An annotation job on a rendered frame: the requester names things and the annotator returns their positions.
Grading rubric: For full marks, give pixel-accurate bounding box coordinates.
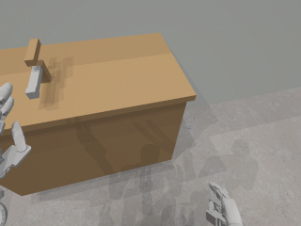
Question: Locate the tap lever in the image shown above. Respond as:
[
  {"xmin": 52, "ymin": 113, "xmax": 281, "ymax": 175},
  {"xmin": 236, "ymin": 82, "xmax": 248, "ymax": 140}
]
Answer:
[{"xmin": 25, "ymin": 65, "xmax": 43, "ymax": 100}]

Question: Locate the robot right hand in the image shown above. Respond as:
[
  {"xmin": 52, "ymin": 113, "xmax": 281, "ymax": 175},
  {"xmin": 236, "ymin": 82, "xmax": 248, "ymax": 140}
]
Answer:
[{"xmin": 206, "ymin": 181, "xmax": 244, "ymax": 226}]

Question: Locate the robot left hand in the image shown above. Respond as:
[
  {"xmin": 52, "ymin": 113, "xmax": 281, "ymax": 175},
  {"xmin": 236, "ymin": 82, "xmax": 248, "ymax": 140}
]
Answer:
[{"xmin": 0, "ymin": 82, "xmax": 31, "ymax": 180}]

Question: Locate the counter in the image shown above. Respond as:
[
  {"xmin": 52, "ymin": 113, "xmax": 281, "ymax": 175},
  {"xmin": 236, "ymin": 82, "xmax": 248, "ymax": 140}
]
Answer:
[{"xmin": 0, "ymin": 32, "xmax": 197, "ymax": 196}]

